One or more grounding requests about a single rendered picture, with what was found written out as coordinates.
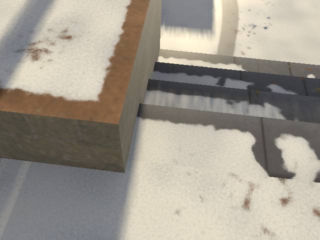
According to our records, stairs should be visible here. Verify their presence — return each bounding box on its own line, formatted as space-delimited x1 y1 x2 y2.
143 49 320 124

